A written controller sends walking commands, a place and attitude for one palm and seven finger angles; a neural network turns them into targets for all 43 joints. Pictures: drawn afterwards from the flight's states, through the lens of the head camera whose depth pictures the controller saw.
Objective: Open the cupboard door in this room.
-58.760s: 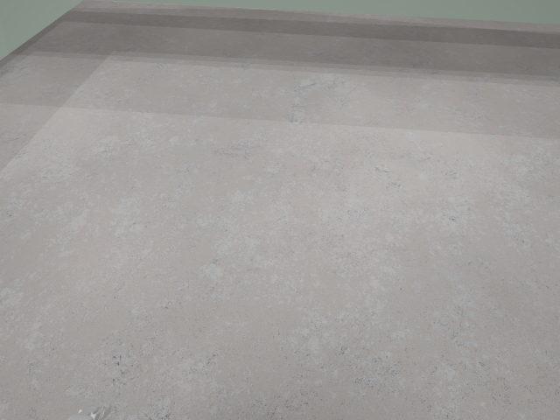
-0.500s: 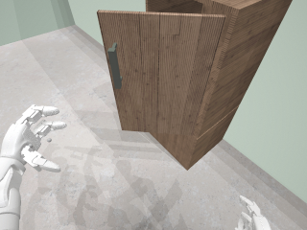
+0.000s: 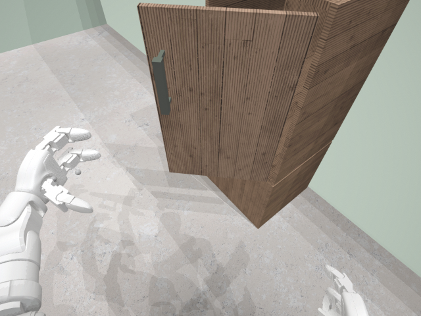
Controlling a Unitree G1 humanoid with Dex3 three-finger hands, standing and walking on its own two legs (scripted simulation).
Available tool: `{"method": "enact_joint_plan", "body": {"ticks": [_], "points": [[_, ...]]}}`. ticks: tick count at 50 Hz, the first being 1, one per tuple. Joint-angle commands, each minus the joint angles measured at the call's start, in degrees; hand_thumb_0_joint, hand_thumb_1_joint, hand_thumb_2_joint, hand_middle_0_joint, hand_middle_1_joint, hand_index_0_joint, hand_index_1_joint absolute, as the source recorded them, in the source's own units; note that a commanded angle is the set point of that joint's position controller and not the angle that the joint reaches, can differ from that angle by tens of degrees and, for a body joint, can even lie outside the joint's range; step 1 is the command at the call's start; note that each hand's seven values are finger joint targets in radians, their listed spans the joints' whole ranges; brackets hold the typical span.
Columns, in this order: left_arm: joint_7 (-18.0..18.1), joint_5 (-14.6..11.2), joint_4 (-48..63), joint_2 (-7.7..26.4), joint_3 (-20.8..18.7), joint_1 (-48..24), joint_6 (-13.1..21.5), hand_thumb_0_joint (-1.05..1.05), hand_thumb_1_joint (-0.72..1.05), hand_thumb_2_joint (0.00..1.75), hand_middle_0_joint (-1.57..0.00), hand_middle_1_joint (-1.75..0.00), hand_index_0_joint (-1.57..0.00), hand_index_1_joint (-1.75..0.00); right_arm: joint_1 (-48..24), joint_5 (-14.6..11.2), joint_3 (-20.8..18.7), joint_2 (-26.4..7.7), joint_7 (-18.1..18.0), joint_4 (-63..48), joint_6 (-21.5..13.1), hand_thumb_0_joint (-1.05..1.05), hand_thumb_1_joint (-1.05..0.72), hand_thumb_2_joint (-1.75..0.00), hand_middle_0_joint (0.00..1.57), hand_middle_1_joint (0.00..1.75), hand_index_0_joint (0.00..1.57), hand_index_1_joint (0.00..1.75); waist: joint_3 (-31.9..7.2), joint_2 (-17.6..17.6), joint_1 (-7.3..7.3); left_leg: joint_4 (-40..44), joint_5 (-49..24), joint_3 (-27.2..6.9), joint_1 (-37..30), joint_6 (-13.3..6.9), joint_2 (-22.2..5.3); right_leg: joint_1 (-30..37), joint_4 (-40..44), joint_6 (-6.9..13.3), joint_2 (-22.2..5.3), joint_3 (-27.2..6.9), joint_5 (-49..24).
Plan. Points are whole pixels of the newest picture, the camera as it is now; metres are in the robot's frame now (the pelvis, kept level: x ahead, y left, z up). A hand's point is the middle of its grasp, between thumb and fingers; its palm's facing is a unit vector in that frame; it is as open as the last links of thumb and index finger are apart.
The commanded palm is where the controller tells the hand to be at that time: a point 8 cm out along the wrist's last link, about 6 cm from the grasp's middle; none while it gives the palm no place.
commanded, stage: move the hooked fingers beside the handle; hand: left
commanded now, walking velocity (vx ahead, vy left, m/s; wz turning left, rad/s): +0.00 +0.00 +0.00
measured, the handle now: (163, 83) +0.62 +0.17 +0.10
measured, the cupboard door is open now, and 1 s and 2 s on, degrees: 45 45 45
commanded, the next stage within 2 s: none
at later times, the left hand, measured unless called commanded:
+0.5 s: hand (100, 139) +0.41 +0.25 +0.10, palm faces -0.04 -1.00 +0.01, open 14.0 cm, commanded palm +0.39 +0.30 +0.11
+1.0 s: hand (122, 112) +0.50 +0.24 +0.10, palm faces -0.07 -1.00 +0.01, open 14.0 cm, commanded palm +0.49 +0.29 +0.10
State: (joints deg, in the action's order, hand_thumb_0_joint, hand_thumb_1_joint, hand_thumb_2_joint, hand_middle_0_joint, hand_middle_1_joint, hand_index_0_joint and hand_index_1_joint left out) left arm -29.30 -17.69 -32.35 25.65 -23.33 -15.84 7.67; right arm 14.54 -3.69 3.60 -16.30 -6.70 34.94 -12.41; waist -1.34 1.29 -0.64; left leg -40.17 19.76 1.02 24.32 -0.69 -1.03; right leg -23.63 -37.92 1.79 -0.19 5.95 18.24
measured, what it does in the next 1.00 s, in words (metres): stands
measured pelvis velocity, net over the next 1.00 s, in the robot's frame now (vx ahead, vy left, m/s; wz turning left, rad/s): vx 0.00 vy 0.02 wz -0.04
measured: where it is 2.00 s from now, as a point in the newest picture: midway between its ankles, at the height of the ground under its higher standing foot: outside the picture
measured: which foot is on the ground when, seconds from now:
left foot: down 0.00-1.00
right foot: down 0.00-1.00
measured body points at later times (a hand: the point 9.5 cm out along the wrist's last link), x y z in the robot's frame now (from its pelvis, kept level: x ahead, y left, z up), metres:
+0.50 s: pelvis +0.01 +0.01 +0.00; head +0.06 +0.02 +0.44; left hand +0.41 +0.31 +0.11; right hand +0.09 -0.26 -0.10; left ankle +0.01 +0.11 -0.72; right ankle +0.01 -0.10 -0.72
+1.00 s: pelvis +0.00 +0.02 -0.02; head +0.10 +0.03 +0.42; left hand +0.50 +0.29 +0.10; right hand +0.01 -0.26 -0.12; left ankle +0.01 +0.11 -0.72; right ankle +0.01 -0.10 -0.72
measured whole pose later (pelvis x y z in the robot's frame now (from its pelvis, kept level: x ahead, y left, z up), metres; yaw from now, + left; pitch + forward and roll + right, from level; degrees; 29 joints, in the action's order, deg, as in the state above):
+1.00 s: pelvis +0.00 +0.02 -0.02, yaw -2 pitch +15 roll -2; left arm -24.9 -8.1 -70.0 36.0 -23.8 -52.8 16.2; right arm 22.9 -1.6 2.8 -17.3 -3.4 37.5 -1.5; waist -3.0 0.3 8.2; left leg -46.9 22.0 2.3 39.7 -2.1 -1.6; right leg -38.7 -42.7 0.6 0.1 4.5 18.7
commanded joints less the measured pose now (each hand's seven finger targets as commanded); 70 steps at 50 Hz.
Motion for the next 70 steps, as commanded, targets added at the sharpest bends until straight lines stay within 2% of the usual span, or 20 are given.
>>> {"method": "enact_joint_plan", "body": {"ticks": [1,2,6,12,14,18,21,25,31,35,37,41,47,53,55,59,62,65,68,70], "points": [[0.4,-0.6,9.1,16.7,-3.6,-22.3,4.4,0.00,-0.50,0.30,-0.30,-1.20,-0.30,-1.20,-0.2,0.2,-3.3,-8.0,-0.4,-7.5,-2.1,0.00,-0.90,-0.90,0.20,0.30,0.20,0.30,-15.4,3.0,1.69,5.6,-11.1,-2.1,-5.7,-0.9,1.3,4.9,5.2,-0.2,0.3,-5.2,-11.5],[0.2,-1.1,7.3,16.5,-3.5,-22.7,4.3,0.00,-0.50,0.30,-0.30,-1.20,-0.30,-1.20,0.1,0.3,-3.1,-8.3,-0.2,-7.6,-1.9,0.00,-0.90,-0.90,0.20,0.30,0.20,0.30,-15.4,0.7,1.40,5.3,-11.7,-2.2,-4.5,-0.9,1.3,5.7,4.8,-0.2,0.5,-5.2,-12.4],[0.7,0.1,5.2,17.2,-3.6,-24.4,4.7,0.00,-0.50,0.30,-0.30,-1.20,-0.30,-1.20,1.1,0.3,-3.4,-8.5,0.5,-8.1,-0.6,0.00,-0.90,-0.90,0.20,0.30,0.20,0.30,-16.5,3.9,1.19,5.5,-13.1,-2.1,-4.5,-0.7,1.3,4.7,3.9,0.0,0.5,-4.7,-13.8],[1.9,0.2,3.0,19.2,-5.9,-25.2,5.7,0.00,-0.50,0.30,-0.30,-1.20,-0.30,-1.20,3.4,0.7,-4.0,-9.0,1.3,-8.2,1.2,0.00,-0.90,-0.90,0.20,0.30,0.20,0.30,-18.2,1.0,1.03,4.7,-16.3,-1.9,-3.9,-0.8,1.0,5.9,2.8,0.0,1.1,-4.7,-17.5],[1.8,0.7,3.3,17.7,-4.2,-27.4,6.0,0.00,-0.50,0.30,-0.30,-1.20,-0.30,-1.20,3.8,0.6,-4.2,-8.8,1.5,-8.1,1.6,0.00,-0.90,-0.90,0.20,0.30,0.20,0.30,-18.5,3.5,1.66,4.8,-16.3,-1.8,-4.7,-0.8,0.9,4.7,2.8,0.0,1.0,-4.6,-17.3],[2.2,1.3,0.7,20.1,-5.2,-33.0,6.9,0.00,-0.50,0.30,-0.30,-1.20,-0.30,-1.20,5.3,0.7,-4.4,-9.3,1.4,-7.0,2.7,0.00,-0.90,-0.90,0.20,0.30,0.20,0.30,-18.5,2.1,2.80,4.5,-15.2,-1.9,-3.7,-0.9,0.8,3.9,2.9,-0.1,1.2,-4.8,-16.4],[2.3,2.3,-0.7,18.1,-2.3,-37.8,8.0,0.00,-0.50,0.30,-0.30,-1.20,-0.30,-1.20,6.2,0.8,-4.4,-9.2,1.4,-6.1,3.3,0.00,-0.90,-0.90,0.20,0.30,0.20,0.30,-19.2,5.0,3.99,4.2,-16.1,-2.5,-5.7,-0.6,0.6,1.1,2.6,0.0,1.3,-4.2,-15.6],[2.8,2.6,-5.5,17.7,-1.9,-39.1,8.3,0.00,-0.50,0.30,-0.30,-1.20,-0.30,-1.20,7.7,0.9,-4.6,-9.4,1.6,-5.2,4.1,0.00,-0.90,-0.90,0.20,0.30,0.20,0.30,-20.3,3.9,4.20,3.5,-17.5,-2.8,-6.3,-0.5,0.4,0.0,2.3,0.0,1.5,-4.0,-16.0],[3.8,4.7,-14.1,21.3,-3.1,-45.6,9.1,0.00,-0.50,0.30,-0.30,-1.20,-0.30,-1.20,9.3,1.2,-4.5,-10.1,2.1,-4.3,6.1,0.00,-0.90,-0.90,0.20,0.30,0.20,0.30,-18.8,1.4,5.13,2.8,-14.3,-2.4,-1.1,-0.9,0.5,-0.6,1.6,-0.3,1.3,-4.5,-14.7],[3.9,5.9,-15.1,21.9,-2.2,-51.4,11.7,0.00,-0.50,0.30,-0.30,-1.20,-0.30,-1.20,10.4,1.5,-4.4,-10.0,2.4,-4.2,7.0,0.00,-0.90,-0.90,0.20,0.30,0.20,0.30,-22.0,5.2,5.84,1.7,-15.6,-2.7,-2.8,-0.7,0.3,-2.3,0.6,-0.1,1.5,-4.6,-14.6],[3.9,5.7,-18.1,24.0,-3.7,-53.0,12.4,0.00,-0.50,0.30,-0.30,-1.20,-0.30,-1.20,11.3,1.6,-4.4,-10.5,2.3,-3.6,7.6,0.00,-0.90,-0.90,0.20,0.30,0.20,0.30,-21.5,2.5,6.39,1.1,-14.9,-2.8,-0.9,-1.0,0.2,-2.2,0.2,-0.2,1.7,-4.7,-14.5],[3.7,7.3,-21.5,24.8,-2.4,-58.0,12.3,0.00,-0.50,0.30,-0.30,-1.20,-0.30,-1.20,12.7,1.7,-4.5,-10.8,2.2,-2.5,8.5,0.00,-0.90,-0.90,0.20,0.30,0.20,0.30,-21.8,5.6,8.03,0.6,-13.5,-3.2,-0.7,-0.9,-0.1,-5.6,0.0,-0.4,1.6,-4.7,-12.6],[4.5,8.3,-24.9,25.1,-1.5,-64.5,12.3,0.00,-0.50,0.30,-0.30,-1.20,-0.30,-1.20,15.6,2.3,-4.4,-11.2,2.4,-1.2,9.7,0.00,-0.90,-0.90,0.20,0.30,0.20,0.30,-23.6,5.6,10.10,-1.0,-16.1,-4.2,-1.3,-0.9,-0.4,-8.9,-1.0,-0.5,2.1,-4.3,-12.7],[6.1,10.5,-26.2,30.0,-4.2,-68.3,12.5,0.00,-0.50,0.30,-0.30,-1.20,-0.30,-1.20,19.0,3.2,-4.6,-11.7,3.0,-0.7,11.2,0.00,-0.90,-0.90,0.20,0.30,0.20,0.30,-29.5,7.9,10.23,-2.7,-20.1,-4.4,-2.3,-0.7,-0.7,-8.6,-2.0,-0.7,2.4,-4.5,-15.1],[6.4,11.1,-28.8,31.1,-4.8,-67.4,12.0,0.00,-0.50,0.30,-0.30,-1.20,-0.30,-1.20,19.8,3.2,-4.4,-11.8,3.2,-0.7,11.9,0.00,-0.90,-0.90,0.20,0.30,0.20,0.30,-28.1,6.4,10.72,-3.0,-20.1,-4.0,-0.3,-0.9,-0.9,-8.6,-2.0,-0.9,2.5,-4.5,-15.9],[6.7,11.9,-29.1,32.1,-5.1,-68.0,11.7,0.00,-0.50,0.30,-0.30,-1.20,-0.30,-1.20,21.1,3.6,-4.4,-11.8,3.6,-1.4,13.2,0.00,-0.90,-0.90,0.20,0.30,0.20,0.30,-29.0,8.9,10.60,-3.4,-22.5,-3.9,-0.7,-0.8,-0.9,-8.7,-2.3,-0.8,2.8,-4.5,-17.5],[6.9,12.2,-31.2,34.0,-6.5,-68.2,11.0,0.00,-0.50,0.30,-0.30,-1.20,-0.30,-1.20,22.3,3.6,-4.4,-12.1,3.6,-1.6,14.1,0.00,-0.90,-0.90,0.20,0.30,0.20,0.30,-27.9,5.2,11.46,-4.0,-21.9,-3.3,2.6,-1.5,-0.9,-7.1,-2.2,-1.0,3.1,-4.8,-19.3],[7.0,13.5,-30.7,36.6,-6.6,-71.8,10.9,0.00,-0.50,0.30,-0.30,-1.20,-0.30,-1.20,23.0,3.8,-4.3,-12.2,3.6,-1.4,14.8,0.00,-0.90,-0.90,0.20,0.30,0.20,0.30,-28.2,7.9,12.35,-4.3,-20.9,-3.3,2.9,-1.5,-1.0,-8.0,-2.0,-1.2,3.0,-5.0,-18.7],[6.8,13.6,-29.1,35.5,-5.6,-74.2,11.5,0.00,-0.50,0.30,-0.30,-1.20,-0.30,-1.20,24.0,4.1,-4.3,-12.0,3.8,-1.2,15.1,0.00,-0.90,-0.90,0.20,0.30,0.20,0.30,-32.0,11.7,12.92,-5.3,-25.3,-3.6,-1.0,-1.1,-1.2,-9.2,-2.5,-1.0,3.2,-4.9,-20.9],[6.4,13.6,-32.4,35.0,-5.5,-72.3,10.7,0.00,-0.50,0.30,-0.30,-1.20,-0.30,-1.20,24.7,4.2,-4.3,-12.1,3.8,-0.8,15.5,0.00,-0.90,-0.90,0.20,0.30,0.20,0.30,-29.6,9.4,13.20,-5.4,-25.1,-3.8,0.4,-1.1,-1.4,-9.8,-2.3,-1.0,3.4,-4.5,-20.5]]}}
